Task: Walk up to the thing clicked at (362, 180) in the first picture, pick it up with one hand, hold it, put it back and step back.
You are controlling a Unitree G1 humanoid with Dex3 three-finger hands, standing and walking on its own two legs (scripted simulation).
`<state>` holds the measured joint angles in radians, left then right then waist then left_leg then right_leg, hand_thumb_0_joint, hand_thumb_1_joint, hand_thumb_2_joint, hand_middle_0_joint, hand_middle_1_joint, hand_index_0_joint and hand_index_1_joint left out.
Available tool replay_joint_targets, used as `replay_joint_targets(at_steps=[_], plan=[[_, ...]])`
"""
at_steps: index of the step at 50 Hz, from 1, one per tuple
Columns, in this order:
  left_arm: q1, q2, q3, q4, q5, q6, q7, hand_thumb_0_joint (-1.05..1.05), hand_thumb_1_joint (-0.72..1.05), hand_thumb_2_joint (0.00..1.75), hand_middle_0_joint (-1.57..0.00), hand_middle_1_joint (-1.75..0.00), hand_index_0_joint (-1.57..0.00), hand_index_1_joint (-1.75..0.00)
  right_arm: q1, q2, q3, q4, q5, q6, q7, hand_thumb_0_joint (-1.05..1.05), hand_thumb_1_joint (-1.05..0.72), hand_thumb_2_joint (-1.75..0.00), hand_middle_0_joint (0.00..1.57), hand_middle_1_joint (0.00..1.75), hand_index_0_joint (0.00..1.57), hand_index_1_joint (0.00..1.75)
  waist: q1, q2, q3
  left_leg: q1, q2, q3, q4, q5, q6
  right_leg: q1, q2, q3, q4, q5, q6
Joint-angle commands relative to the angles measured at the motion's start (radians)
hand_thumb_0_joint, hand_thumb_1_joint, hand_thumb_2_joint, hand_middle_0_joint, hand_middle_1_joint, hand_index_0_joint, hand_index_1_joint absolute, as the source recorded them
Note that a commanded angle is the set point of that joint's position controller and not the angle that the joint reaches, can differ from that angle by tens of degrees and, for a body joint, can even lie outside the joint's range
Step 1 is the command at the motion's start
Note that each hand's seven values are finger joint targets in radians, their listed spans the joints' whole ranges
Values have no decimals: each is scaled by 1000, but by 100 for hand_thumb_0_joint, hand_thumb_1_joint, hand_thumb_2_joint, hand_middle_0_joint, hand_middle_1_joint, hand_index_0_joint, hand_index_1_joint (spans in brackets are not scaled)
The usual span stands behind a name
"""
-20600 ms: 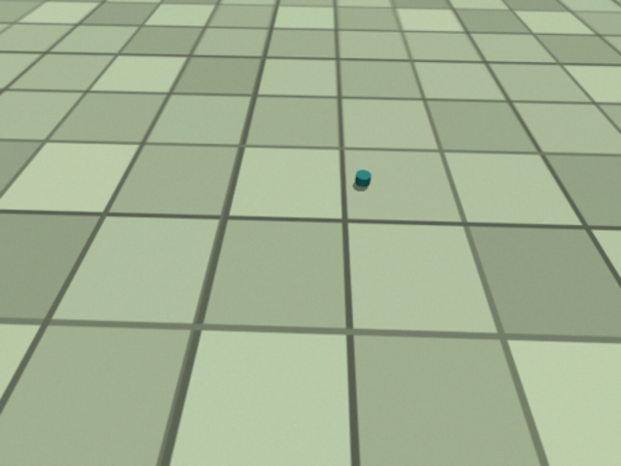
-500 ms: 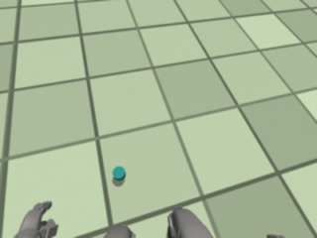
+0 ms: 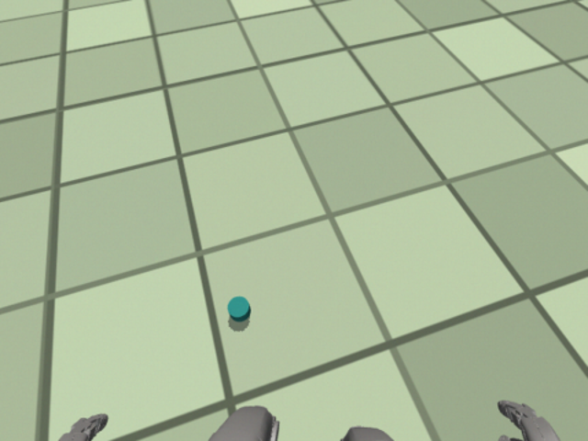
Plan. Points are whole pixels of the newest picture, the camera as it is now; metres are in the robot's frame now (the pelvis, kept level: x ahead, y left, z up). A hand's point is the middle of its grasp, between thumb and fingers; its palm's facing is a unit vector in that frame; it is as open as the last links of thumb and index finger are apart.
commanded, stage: walk up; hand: left
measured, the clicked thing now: (239, 309) +0.54 +0.22 -0.74
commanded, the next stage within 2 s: stand in 1.40 s
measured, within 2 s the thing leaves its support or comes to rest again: neither
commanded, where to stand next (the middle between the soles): +0.15 -0.04 m, yaw +0 degrees
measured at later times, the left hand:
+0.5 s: hand out of the picture -0.07 +0.25 -0.16, palm faces -0.01 -0.92 -0.39, open 7.4 cm
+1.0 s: hand out of the picture -0.07 +0.24 -0.14, palm faces +0.05 -0.93 -0.37, open 7.4 cm
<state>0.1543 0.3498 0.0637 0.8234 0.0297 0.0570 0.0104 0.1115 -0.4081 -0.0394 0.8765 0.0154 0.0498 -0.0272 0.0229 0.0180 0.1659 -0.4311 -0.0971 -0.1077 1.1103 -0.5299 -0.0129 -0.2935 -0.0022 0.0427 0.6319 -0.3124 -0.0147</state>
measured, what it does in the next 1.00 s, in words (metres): walks backwards: left foot, then right foot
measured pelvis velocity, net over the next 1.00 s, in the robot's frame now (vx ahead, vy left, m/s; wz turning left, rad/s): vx -0.15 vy -0.02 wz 0.03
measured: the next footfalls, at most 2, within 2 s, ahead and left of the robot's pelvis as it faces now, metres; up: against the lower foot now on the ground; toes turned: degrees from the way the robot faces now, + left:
left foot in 0.12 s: -0.02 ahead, +0.12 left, +0.00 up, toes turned +1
right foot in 0.46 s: -0.13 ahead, -0.15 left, +0.00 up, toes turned +1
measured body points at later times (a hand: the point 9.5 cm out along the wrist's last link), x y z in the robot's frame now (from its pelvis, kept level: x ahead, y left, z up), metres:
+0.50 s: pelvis -0.14 -0.03 -0.01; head -0.10 -0.02 +0.44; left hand -0.06 +0.29 -0.13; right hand -0.03 -0.35 -0.11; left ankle -0.07 +0.12 -0.72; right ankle -0.17 -0.16 -0.73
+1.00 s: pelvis -0.15 -0.02 +0.00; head -0.14 -0.03 +0.45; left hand -0.08 +0.29 -0.11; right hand -0.07 -0.32 -0.12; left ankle -0.14 +0.10 -0.73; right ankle -0.17 -0.15 -0.73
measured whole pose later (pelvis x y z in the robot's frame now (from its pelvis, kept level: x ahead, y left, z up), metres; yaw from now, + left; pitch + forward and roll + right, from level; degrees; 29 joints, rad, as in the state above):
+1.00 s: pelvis -0.15 -0.02 +0.00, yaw +2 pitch -3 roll +0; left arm 0.17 0.36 0.05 1.00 0.02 -0.02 -0.01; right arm 0.20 -0.35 -0.03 1.00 -0.01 -0.01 0.02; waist 0.00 0.01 0.05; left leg -0.24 -0.02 -0.07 0.57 -0.29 -0.01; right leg -0.16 -0.01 -0.01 0.55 -0.34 0.00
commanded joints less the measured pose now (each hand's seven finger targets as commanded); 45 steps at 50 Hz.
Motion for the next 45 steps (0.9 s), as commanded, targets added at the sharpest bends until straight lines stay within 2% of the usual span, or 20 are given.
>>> replay_joint_targets(at_steps=[1,5,6,7,8,12,18,22,23,24,25,28,31,34,35,36,38,40,43,45], plan=[[0,244,71,-135,12,-24,25,0,90,90,-20,-30,-20,-30,47,-154,-41,-84,-18,-38,-19,0,-90,-90,20,30,20,30,17,-214,-199,-23,51,50,-256,-33,-8,242,-215,176,-74,679,-201],[-23,255,64,-153,-12,0,13,0,90,90,-20,-30,-20,-30,127,-156,-61,-51,-38,-51,-14,0,-90,-90,20,30,20,30,-32,-157,-238,200,70,124,-727,376,12,161,-159,135,81,542,-119],[-3,218,53,-161,-16,5,9,0,90,90,-20,-30,-20,-30,109,-209,-79,-62,-53,-56,-15,0,-90,-90,20,30,20,30,-18,-66,-241,300,199,-63,-728,516,57,-13,-87,132,130,324,-65],[-33,192,51,-180,-22,1,11,0,90,90,-20,-30,-20,-30,66,-330,-99,-85,-51,-52,-6,0,-90,-90,20,30,20,30,-26,178,-226,268,438,-338,-754,664,200,-148,83,16,273,-102,-14],[-100,239,72,-174,-5,3,24,0,90,90,-20,-30,-20,-30,68,-373,-112,-95,-48,-54,-5,0,-90,-90,20,30,20,30,-92,210,-210,146,556,-481,-787,689,332,-119,88,116,498,-345,4],[30,241,84,-107,-17,6,18,0,90,90,-20,-30,-20,-30,-21,-236,-80,-114,-47,-64,-28,0,-90,-90,20,30,20,30,13,88,-173,216,387,-149,-655,761,243,-202,82,165,689,-208,2],[5,211,66,-87,-11,-35,-12,0,90,90,-20,-30,-20,-30,72,-231,-76,-99,-59,-67,-2,0,-90,-90,20,30,20,30,-70,179,-194,306,316,-100,-674,334,227,-91,36,30,182,-214,43],[180,214,76,46,-2,-70,-3,0,90,90,-20,-30,-20,-30,13,-221,-66,-108,-50,-39,14,0,-90,-90,20,30,20,30,20,129,-190,61,254,-25,-525,214,146,230,39,-45,-257,-16,-11],[167,274,93,44,15,-80,0,0,90,90,-20,-30,-20,-30,50,-157,-49,-111,-41,-38,16,0,-90,-90,20,30,20,30,-2,-31,-172,-91,183,3,-390,145,79,281,-73,199,-295,-125,-44],[88,356,105,-5,15,-86,1,0,90,90,-20,-30,-20,-30,15,-115,-36,-135,-31,-42,13,0,-90,-90,20,30,20,30,8,-201,-133,-141,66,17,-305,-32,21,99,-307,496,-383,-279,-157],[8,401,106,-28,16,-84,-1,0,90,90,-20,-30,-20,-30,-7,-193,-64,-104,-31,-42,4,0,-90,-90,20,30,20,30,22,-190,-75,15,96,-61,-171,-61,-1,-144,-400,573,-392,-306,-255],[-54,287,80,-22,11,-101,6,0,90,90,-20,-30,-20,-30,54,-173,-58,-51,-15,-55,14,0,-90,-90,20,30,20,30,-28,-143,-53,-5,79,-30,-184,58,11,-22,-243,275,-291,-15,-169],[-5,289,79,-5,10,-104,-4,0,90,90,-20,-30,-20,-30,66,-160,-50,-35,-32,-69,26,0,-90,-90,20,30,20,30,5,-215,-91,60,92,35,-356,36,3,46,-222,225,-272,16,-149],[-46,282,65,-5,-3,-84,-8,0,90,90,-20,-30,-20,-30,114,-145,-58,5,-36,-79,33,0,-90,-90,20,30,20,30,-33,-191,-97,240,65,103,-646,173,16,-14,-186,157,-206,-11,-115],[-37,245,50,-3,-7,-80,-9,0,90,90,-20,-30,-20,-30,128,-153,-64,15,-42,-86,29,0,-90,-90,20,30,20,30,-42,-157,-117,310,73,58,-709,237,28,-33,-159,124,-155,43,-85],[-27,196,33,0,-14,-78,-11,0,90,90,-20,-30,-20,-30,131,-191,-72,15,-51,-93,25,0,-90,-90,20,30,20,30,-42,-18,-140,348,196,-156,-772,185,67,-103,-96,72,-57,15,-37],[-12,232,50,40,-25,-75,-3,0,90,90,-20,-30,-20,-30,68,-264,-79,0,-47,-97,31,0,-90,-90,20,30,20,30,-15,89,-126,136,372,-398,-863,-34,218,6,-15,-11,113,-220,-9],[25,201,39,63,-27,-87,-5,0,90,90,-20,-30,-20,-30,14,-219,-59,-6,-43,-99,31,0,-90,-90,20,30,20,30,16,91,-123,141,332,-282,-819,139,196,48,-22,-16,23,-152,-17],[59,221,46,104,-15,-110,0,0,90,90,-20,-30,-20,-30,-6,-154,-35,9,-27,-89,32,0,-90,-90,20,30,20,30,34,71,-169,58,191,-83,-635,376,60,265,-76,79,-252,80,-43],[6,305,55,96,-9,-114,1,0,90,90,-20,-30,-20,-30,46,-131,-33,27,-22,-81,29,0,-90,-90,20,30,20,30,-10,-42,-154,84,92,10,-547,197,25,171,-236,263,-311,-46,-130]])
